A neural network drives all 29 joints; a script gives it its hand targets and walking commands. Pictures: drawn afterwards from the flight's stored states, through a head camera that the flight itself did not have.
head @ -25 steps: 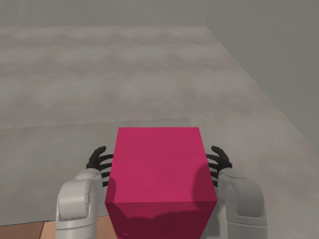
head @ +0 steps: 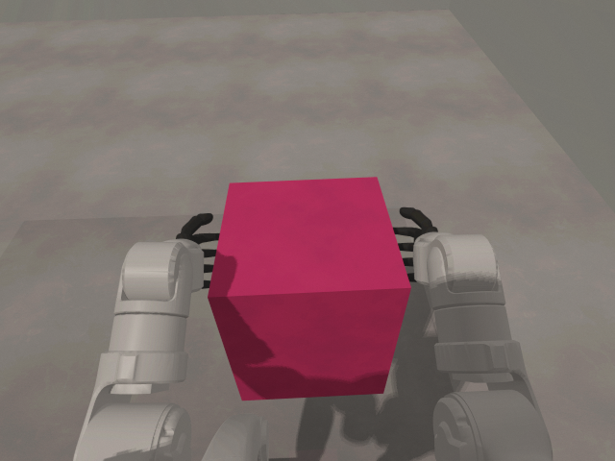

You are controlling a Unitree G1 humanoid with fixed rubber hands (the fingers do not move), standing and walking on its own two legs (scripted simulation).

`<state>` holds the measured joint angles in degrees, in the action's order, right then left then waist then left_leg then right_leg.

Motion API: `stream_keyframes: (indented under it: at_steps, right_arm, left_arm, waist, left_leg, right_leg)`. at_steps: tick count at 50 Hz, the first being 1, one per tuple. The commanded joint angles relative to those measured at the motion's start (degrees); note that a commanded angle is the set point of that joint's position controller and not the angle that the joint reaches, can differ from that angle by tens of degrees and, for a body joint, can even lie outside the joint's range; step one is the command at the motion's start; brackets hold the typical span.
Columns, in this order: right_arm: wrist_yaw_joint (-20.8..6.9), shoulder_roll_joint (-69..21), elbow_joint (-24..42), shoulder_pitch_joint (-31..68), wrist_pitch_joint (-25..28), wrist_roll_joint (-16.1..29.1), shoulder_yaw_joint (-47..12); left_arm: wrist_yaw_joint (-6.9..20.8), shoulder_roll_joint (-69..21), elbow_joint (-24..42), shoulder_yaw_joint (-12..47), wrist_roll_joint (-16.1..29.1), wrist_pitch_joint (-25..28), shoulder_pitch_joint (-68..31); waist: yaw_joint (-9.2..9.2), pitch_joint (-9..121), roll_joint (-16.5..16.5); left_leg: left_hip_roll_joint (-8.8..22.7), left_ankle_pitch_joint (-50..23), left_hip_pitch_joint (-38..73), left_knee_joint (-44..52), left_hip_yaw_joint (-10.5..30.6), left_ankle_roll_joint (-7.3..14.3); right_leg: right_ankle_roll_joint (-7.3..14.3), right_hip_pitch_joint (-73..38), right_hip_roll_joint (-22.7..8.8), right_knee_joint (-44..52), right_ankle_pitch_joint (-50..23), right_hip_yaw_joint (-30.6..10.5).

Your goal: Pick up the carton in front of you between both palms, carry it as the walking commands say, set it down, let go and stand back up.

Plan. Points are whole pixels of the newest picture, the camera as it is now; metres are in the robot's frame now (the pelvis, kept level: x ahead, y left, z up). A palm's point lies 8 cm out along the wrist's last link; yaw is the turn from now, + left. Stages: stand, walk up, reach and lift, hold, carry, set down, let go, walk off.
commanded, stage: carry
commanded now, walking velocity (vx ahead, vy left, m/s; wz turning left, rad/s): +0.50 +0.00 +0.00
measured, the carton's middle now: (308, 290) +0.36 +0.02 +0.01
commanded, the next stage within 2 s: none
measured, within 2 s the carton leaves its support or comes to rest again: neither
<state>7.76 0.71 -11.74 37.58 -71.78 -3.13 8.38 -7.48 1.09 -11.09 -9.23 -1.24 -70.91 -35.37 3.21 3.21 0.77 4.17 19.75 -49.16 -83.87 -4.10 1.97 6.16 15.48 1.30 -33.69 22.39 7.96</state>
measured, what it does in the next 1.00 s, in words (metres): walks ahead: left foot 0.03 m higher, then right foot 0.03 m lower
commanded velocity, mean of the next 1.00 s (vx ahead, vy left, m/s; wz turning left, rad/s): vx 0.50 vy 0.00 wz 0.00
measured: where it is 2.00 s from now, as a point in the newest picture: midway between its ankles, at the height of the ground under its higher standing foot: (331, 223)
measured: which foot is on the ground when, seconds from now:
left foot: up 0.00-0.14, down 0.16-0.54, up 0.56-0.96, down 0.98-1.00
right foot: down 0.00-0.20, up 0.22-0.52, down 0.54-1.00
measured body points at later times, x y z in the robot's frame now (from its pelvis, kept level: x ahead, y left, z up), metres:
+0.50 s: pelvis +0.34 -0.02 +0.03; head +0.39 -0.04 +0.47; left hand +0.74 +0.07 +0.14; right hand +0.69 -0.23 +0.14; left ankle +0.29 +0.09 -0.68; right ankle +0.48 -0.14 -0.69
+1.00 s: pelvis +0.64 -0.04 +0.00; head +0.70 -0.04 +0.44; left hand +1.02 +0.13 +0.10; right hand +1.03 -0.17 +0.11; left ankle +0.75 +0.05 -0.73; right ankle +0.50 -0.13 -0.72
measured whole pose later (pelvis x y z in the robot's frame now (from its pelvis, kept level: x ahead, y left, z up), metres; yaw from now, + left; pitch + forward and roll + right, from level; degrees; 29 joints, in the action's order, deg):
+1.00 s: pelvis +0.64 -0.04 +0.00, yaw -1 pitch +6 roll +0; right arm 8.3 -3.0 1.6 38.3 -68.9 -5.2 12.9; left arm -8.9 -1.0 0.7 -12.1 -2.3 -70.7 -37.9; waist 2.8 -0.6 0.1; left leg 0.2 2.7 -29.0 -25.6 -7.8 3.8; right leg 1.4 9.7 -0.9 -33.8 26.4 6.6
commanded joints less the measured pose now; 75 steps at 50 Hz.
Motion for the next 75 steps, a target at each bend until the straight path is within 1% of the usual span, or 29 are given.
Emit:
stream_keyframes:
  at_steps: [1, 6, 8, 9, 10, 11, 12, 15, 21, 25, 26, 27, 28, 29, 31, 37, 46, 48, 49, 50, 51, 52, 55, 66, 70, 71, 72, 73, 75]
  right_arm:
    - [-10.3, -64.9, 8.6, 44.5, 5.7, 23.8, -30.6]
    - [-9.9, -66.4, 8.0, 43.1, 5.9, 22.7, -30.6]
    - [-10.1, -66.6, 10.6, 42.3, 5.4, 22.8, -30.6]
    - [-10.3, -66.2, 11.5, 41.0, 5.3, 22.5, -30.9]
    - [-10.4, -65.1, 13.2, 39.2, 6.0, 22.4, -31.1]
    - [-10.7, -66.1, 14.3, 38.8, 5.9, 23.6, -32.0]
    - [-11.3, -66.0, 16.8, 39.8, 5.3, 24.3, -33.2]
    - [-12.3, -67.6, 25.3, 46.6, 4.9, 28.5, -38.0]
    - [-14.6, -66.2, 20.1, 43.1, 3.0, 30.7, -40.1]
    - [-16.6, -66.7, 8.5, 39.7, 3.0, 28.5, -37.4]
    - [-17.1, -66.5, 5.5, 38.9, 3.2, 27.8, -36.1]
    - [-17.4, -65.7, 2.3, 38.8, 3.3, 27.3, -34.5]
    - [-17.8, -66.2, -1.7, 39.0, 2.8, 26.7, -32.5]
    - [-17.9, -67.3, -5.8, 38.3, 2.7, 26.1, -30.2]
    - [-18.1, -69.2, -6.1, 39.3, 3.3, 25.9, -28.7]
    - [-14.1, -72.3, 8.2, 46.0, 4.9, 27.1, -29.4]
    - [-9.5, -63.7, 19.2, 38.9, 4.0, 21.4, -33.5]
    - [-10.1, -62.4, 17.3, 36.4, 3.2, 20.7, -34.1]
    - [-10.6, -62.1, 16.0, 34.6, 3.1, 20.5, -34.1]
    - [-11.2, -61.2, 14.9, 33.9, 2.9, 20.5, -33.9]
    - [-11.6, -58.8, 12.5, 34.0, 2.9, 19.2, -33.1]
    - [-12.1, -60.3, 10.1, 31.5, 2.9, 19.9, -33.2]
    - [-14.0, -65.5, 14.1, 37.6, 3.5, 23.2, -34.5]
    - [-17.7, -68.8, 19.3, 26.1, 1.3, 24.1, -36.1]
    - [-18.2, -67.1, 20.0, 15.3, 1.2, 20.9, -37.9]
    - [-18.3, -66.5, 20.5, 14.2, 1.2, 20.7, -38.4]
    - [-18.6, -67.3, 21.2, 13.9, 0.8, 21.2, -39.5]
    - [-18.8, -67.9, 21.5, 13.0, 0.7, 21.4, -40.1]
    - [-19.0, -68.7, 22.4, 10.9, 1.7, 21.7, -40.9]
  left_arm:
    - [15.1, -65.9, 10.7, 31.8, 27.9, 4.8, -51.6]
    - [14.8, -66.6, 10.0, 31.1, 27.0, 4.8, -48.7]
    - [14.4, -66.4, 12.5, 31.3, 26.5, 4.8, -47.5]
    - [14.2, -66.8, 13.8, 31.6, 26.2, 4.6, -48.1]
    - [14.3, -66.8, 16.8, 32.0, 26.2, 4.2, -48.9]
    - [14.3, -66.8, 18.9, 33.6, 26.1, 3.8, -50.0]
    - [14.0, -66.4, 19.3, 33.9, 25.4, 3.7, -49.6]
    - [12.5, -62.9, 23.5, 33.1, 22.2, 3.0, -48.6]
    - [11.1, -56.7, 19.2, 31.4, 14.9, 2.2, -39.3]
    - [12.4, -56.8, 11.4, 30.2, 13.2, 2.2, -36.7]
    - [12.9, -56.6, 9.0, 29.8, 13.0, 2.2, -36.5]
    - [13.4, -56.4, 6.0, 28.9, 13.0, 2.1, -35.5]
    - [13.5, -54.5, 2.9, 27.1, 12.0, 2.1, -36.3]
    - [13.3, -52.5, 0.0, 25.5, 11.8, 2.3, -36.5]
    - [13.6, -57.8, 1.8, 26.3, 14.9, 3.6, -39.7]
    - [13.6, -69.0, 18.4, 33.3, 26.8, 4.6, -57.1]
    - [14.0, -65.9, 23.2, 37.0, 28.3, 2.7, -49.6]
    - [14.1, -64.6, 21.1, 37.4, 27.2, 2.4, -46.5]
    - [14.2, -64.0, 19.7, 37.5, 26.3, 2.3, -45.5]
    - [14.4, -63.1, 18.4, 37.5, 25.5, 2.1, -45.3]
    - [14.7, -65.0, 16.2, 37.3, 25.6, 1.5, -44.9]
    - [14.8, -63.7, 15.2, 36.8, 24.9, 1.5, -43.4]
    - [14.7, -66.9, 15.6, 36.8, 24.6, 2.4, -47.4]
    - [12.4, -68.8, 22.1, 38.1, 18.3, 2.1, -31.3]
    - [14.8, -68.3, 23.1, 40.0, 18.0, 1.3, -22.7]
    - [15.5, -68.3, 23.0, 40.2, 18.2, 1.3, -20.2]
    - [15.9, -66.7, 23.1, 39.9, 17.5, 1.3, -18.4]
    - [16.1, -65.8, 22.1, 39.7, 17.0, 1.8, -17.0]
    - [16.7, -67.7, 25.7, 41.4, 18.1, 2.2, -15.2]
  waist:
    - [0.13, 21.2, -5.1]
    - [0.98, 23.5, -8.4]
    - [-2.95, 27.7, -12.0]
    - [-6.89, 32.6, -8.4]
    - [-10.73, 37.2, 3.0]
    - [-11.18, 37.8, 16.6]
    - [-10.15, 38.7, 11.8]
    - [-9.26, 31.2, 3.0]
    - [-9.72, 29.3, 5.5]
    - [-7.40, 24.3, 2.1]
    - [-5.61, 23.5, -0.2]
    - [-2.92, 23.1, -3.3]
    - [-1.63, 26.5, -12.0]
    - [-0.04, 29.6, -13.6]
    - [-0.15, 27.1, -6.5]
    - [-1.49, 25.6, -5.7]
    - [0.87, 27.2, -8.9]
    - [-2.04, 30.1, -9.1]
    - [-4.69, 31.7, -8.6]
    - [-6.39, 35.0, -2.4]
    - [-5.34, 42.0, 13.2]
    - [-6.69, 41.8, 13.5]
    - [-6.17, 30.5, 3.5]
    - [-4.77, 21.6, 8.6]
    - [-3.50, 24.0, 6.7]
    - [-2.35, 26.1, 4.5]
    - [-1.57, 31.0, -7.3]
    - [-1.69, 29.9, -17.4]
    - [-1.82, 25.7, -9.6]
  left_leg:
    - [-0.1, -2.8, -7.7, 10.2, -1.3, 0.4]
    - [-6.3, -17.7, 7.1, 40.4, -7.6, 3.6]
    - [-11.1, -20.0, 26.3, 47.3, -10.7, 4.3]
    - [-8.1, -27.2, 43.9, 51.9, -6.9, 6.4]
    - [3.7, -31.7, 60.4, 53.9, 18.1, 15.4]
    - [11.0, -49.9, 68.3, 57.0, 31.1, 20.1]
    - [12.3, -57.1, 71.3, 54.3, 30.4, 19.6]
    - [11.7, -36.9, 62.5, 53.8, 26.4, 14.9]
    - [6.7, -41.8, 52.1, 52.6, 13.3, 11.3]
    - [1.3, -21.6, 34.3, 43.6, 4.3, 6.2]
    - [-0.6, -16.4, 28.8, 37.9, 2.5, 4.6]
    - [-2.4, -1.6, 19.2, 29.2, 1.4, 2.6]
    - [-5.8, 16.5, 8.2, 16.9, 1.4, -0.2]
    - [-5.4, 15.6, 0.8, 8.3, 4.0, -0.8]
    - [-1.2, 8.5, -2.4, 8.7, 6.2, -1.0]
    - [0.4, 0.0, 3.6, 22.4, 3.9, -1.8]
    - [-5.6, -16.2, 15.3, 52.5, -4.2, 0.1]
    - [-7.5, -24.3, 33.3, 63.0, -7.5, 1.5]
    - [-4.3, -27.6, 46.8, 63.6, -5.4, 2.6]
    - [7.4, -40.9, 62.0, 57.8, 7.3, 4.9]
    - [20.9, -54.6, 83.5, 53.1, 27.9, 15.4]
    - [20.3, -46.2, 84.7, 55.9, 31.7, 17.7]
    - [14.7, -41.6, 71.5, 59.7, 20.2, 10.4]
    - [8.1, -46.2, 59.8, 65.8, 1.0, 4.4]
    - [5.2, -47.7, 53.3, 52.0, -5.5, -0.1]
    - [4.5, -35.2, 44.1, 44.6, -5.7, -1.6]
    - [1.0, -14.9, 30.5, 31.1, -4.6, -3.1]
    - [-5.0, 8.4, 13.4, 21.2, -1.4, -3.5]
    - [-0.8, 9.2, 7.2, 14.9, 4.0, -1.5]
  right_leg:
    - [5.0, -21.4, -13.8, 8.8, -36.2, -16.1]
    - [0.5, -27.0, -7.9, 0.4, -64.2, -4.8]
    - [-1.5, -21.4, -9.5, -9.9, -76.1, -2.7]
    - [-4.5, -10.6, -7.8, -22.7, -70.6, -0.5]
    - [-8.7, 9.8, -0.3, -40.8, -51.4, -2.0]
    - [-7.9, 23.2, 7.2, -54.1, 0.1, -5.4]
    - [-5.5, 26.8, 5.0, -58.1, 2.7, -11.3]
    - [-3.6, 32.1, -2.4, -42.7, 3.3, -12.8]
    - [-5.2, 19.3, -1.0, -7.4, -18.0, -7.1]
    - [-5.1, -6.0, 1.5, 12.6, -40.6, -0.3]
    - [-4.4, -13.2, -0.4, 12.4, -40.9, 0.3]
    - [-2.5, -21.9, -8.6, 8.7, -49.7, -7.2]
    - [3.2, -34.9, -22.3, 0.1, -69.6, -24.3]
    - [9.1, -38.5, -25.9, 2.1, -55.5, -31.9]
    - [9.5, -29.8, -22.9, 9.3, -21.4, -35.8]
    - [7.2, -20.7, -17.4, 14.1, -22.0, -23.5]
    - [1.5, -30.7, -11.8, 6.3, -54.9, -8.5]
    - [-1.4, -24.8, -9.8, -2.9, -59.7, -3.5]
    - [-3.0, -15.3, -9.0, -8.3, -53.1, -2.4]
    - [-4.5, -2.4, -8.3, -17.4, -29.8, -2.8]
    - [-6.5, 19.6, -1.6, -31.8, 6.9, -5.1]
    - [-6.2, 28.3, 0.2, -41.0, 11.7, -8.0]
    - [-5.7, 30.2, -4.6, -32.8, 2.5, -9.0]
    - [-7.4, 14.7, -1.9, 3.4, -18.8, 1.0]
    - [-5.5, -7.5, 0.4, 15.7, -25.8, 6.0]
    - [-4.4, -18.9, -4.8, 13.6, -23.2, 0.7]
    - [0.7, -31.8, -19.2, 10.4, -25.2, -20.0]
    - [7.8, -38.9, -24.6, 14.4, -22.6, -34.6]
    - [6.8, -33.1, -23.7, 15.5, -24.1, -29.4]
